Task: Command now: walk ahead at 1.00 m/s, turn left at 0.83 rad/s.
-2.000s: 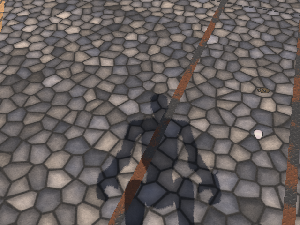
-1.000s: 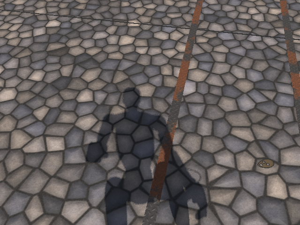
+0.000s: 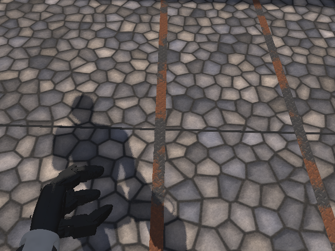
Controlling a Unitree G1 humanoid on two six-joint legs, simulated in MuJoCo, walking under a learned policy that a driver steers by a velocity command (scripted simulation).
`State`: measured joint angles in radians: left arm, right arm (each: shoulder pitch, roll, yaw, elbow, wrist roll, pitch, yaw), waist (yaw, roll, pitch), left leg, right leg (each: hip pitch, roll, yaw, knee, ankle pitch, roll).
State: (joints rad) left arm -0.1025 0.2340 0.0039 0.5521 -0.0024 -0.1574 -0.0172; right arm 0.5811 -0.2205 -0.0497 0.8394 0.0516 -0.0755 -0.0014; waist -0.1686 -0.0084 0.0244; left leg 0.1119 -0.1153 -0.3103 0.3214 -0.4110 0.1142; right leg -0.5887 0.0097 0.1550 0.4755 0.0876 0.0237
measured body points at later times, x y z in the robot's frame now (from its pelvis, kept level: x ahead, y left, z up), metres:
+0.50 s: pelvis +0.37 +0.05 -0.03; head +0.41 +0.10 +0.41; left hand +0.33 +0.35 -0.16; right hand +0.69 -0.11 -0.09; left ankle +0.49 +0.15 -0.73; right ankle +0.28 -0.17 -0.64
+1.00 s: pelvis +0.65 +0.12 +0.00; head +0.64 +0.13 +0.45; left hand +0.53 +0.42 -0.07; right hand +0.95 +0.06 -0.09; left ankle +0.51 +0.16 -0.65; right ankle +0.77 +0.06 -0.73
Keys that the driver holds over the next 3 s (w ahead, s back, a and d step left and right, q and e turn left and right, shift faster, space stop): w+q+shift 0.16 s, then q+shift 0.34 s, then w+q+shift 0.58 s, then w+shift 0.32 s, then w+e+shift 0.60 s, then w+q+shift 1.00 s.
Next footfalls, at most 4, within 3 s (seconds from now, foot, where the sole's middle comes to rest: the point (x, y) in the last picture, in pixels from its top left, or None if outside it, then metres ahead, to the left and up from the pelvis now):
0.04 right None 0.26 -0.16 -0.77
0.44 left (104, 249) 0.52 0.17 -0.77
0.90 right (118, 186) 0.79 0.09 -0.77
1.42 left None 0.74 0.59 -0.77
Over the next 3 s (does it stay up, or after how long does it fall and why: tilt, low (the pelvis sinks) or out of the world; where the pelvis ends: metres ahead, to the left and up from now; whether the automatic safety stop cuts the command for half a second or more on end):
stays up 1.38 1.77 0.00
